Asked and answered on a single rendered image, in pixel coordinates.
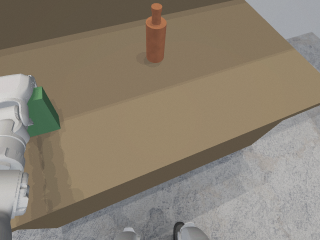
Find table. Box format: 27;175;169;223
0;0;320;232

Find robot left hand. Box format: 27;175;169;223
0;73;38;126

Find sponge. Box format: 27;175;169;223
27;86;61;137

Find left robot forearm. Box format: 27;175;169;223
0;98;30;172

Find robot left shin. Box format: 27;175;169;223
123;227;135;233

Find right robot foot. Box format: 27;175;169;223
173;222;184;240

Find robot left upper arm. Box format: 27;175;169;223
0;170;30;240

